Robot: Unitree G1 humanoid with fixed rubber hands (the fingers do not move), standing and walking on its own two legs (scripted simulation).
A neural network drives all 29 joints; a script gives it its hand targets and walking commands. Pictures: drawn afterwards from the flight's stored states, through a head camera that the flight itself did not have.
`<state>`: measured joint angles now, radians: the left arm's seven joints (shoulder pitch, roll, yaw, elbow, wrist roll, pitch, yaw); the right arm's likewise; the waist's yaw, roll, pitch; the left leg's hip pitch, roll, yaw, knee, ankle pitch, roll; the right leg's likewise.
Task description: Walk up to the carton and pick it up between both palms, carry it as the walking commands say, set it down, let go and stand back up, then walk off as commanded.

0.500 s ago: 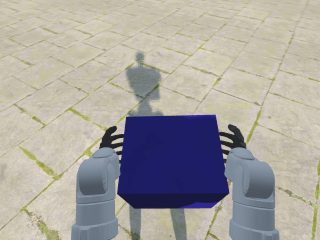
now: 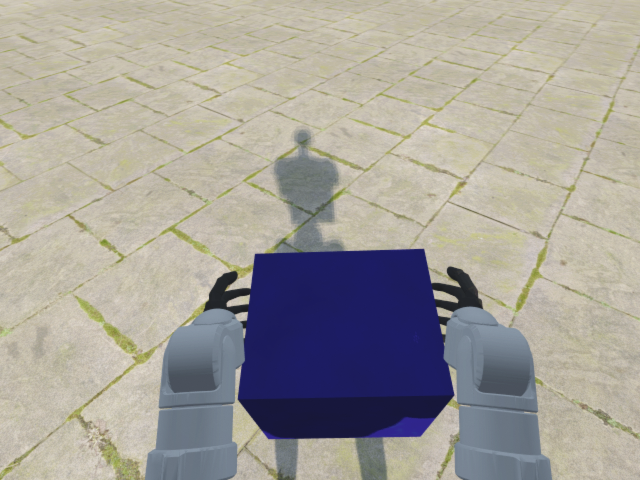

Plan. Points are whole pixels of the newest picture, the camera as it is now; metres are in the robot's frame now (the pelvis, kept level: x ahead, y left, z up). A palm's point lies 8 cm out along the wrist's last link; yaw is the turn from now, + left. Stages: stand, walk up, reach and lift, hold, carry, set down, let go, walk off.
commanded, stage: carry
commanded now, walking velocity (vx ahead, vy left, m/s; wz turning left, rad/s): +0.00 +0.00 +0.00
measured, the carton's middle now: (341, 349) +0.31 +0.00 +0.00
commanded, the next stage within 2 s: none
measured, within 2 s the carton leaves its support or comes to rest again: neither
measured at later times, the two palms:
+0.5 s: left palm (233, 335) +0.28 +0.13 +0.08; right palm (487, 333) +0.28 -0.17 +0.09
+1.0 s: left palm (238, 345) +0.27 +0.12 +0.08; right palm (500, 345) +0.27 -0.18 +0.09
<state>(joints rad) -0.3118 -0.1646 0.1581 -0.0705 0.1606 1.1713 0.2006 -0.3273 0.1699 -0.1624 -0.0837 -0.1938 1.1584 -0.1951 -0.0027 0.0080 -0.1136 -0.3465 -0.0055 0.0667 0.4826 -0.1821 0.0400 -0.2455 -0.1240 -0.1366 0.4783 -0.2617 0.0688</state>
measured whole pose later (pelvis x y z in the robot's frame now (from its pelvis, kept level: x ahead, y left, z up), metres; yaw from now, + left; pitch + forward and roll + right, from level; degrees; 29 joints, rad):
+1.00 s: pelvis -0.01 -0.03 +0.00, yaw -1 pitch +3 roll -1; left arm -0.20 -0.14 0.12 -0.18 0.17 1.13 0.10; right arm -0.22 0.14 -0.11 -0.18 -0.19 1.12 -0.11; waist 0.00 0.02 -0.12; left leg -0.38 0.05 0.05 0.52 -0.19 -0.01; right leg -0.28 -0.07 -0.14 0.52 -0.27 0.02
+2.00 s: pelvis -0.01 -0.03 +0.00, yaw -1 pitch +3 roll -1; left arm -0.20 -0.14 0.12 -0.16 0.17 1.10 0.10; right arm -0.22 0.14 -0.12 -0.16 -0.19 1.09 -0.10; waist 0.00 0.01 -0.11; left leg -0.39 0.05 0.06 0.52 -0.18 -0.01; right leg -0.29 -0.07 -0.13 0.52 -0.27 0.03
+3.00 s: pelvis -0.02 -0.02 -0.01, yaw +1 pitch +3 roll -1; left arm -0.22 -0.14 0.10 -0.28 0.14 1.20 0.15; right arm -0.23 0.15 -0.10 -0.30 -0.14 1.20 -0.20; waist -0.01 0.02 -0.07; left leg -0.46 0.04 0.03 0.63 -0.21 0.00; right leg -0.35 -0.10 -0.15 0.64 -0.32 0.04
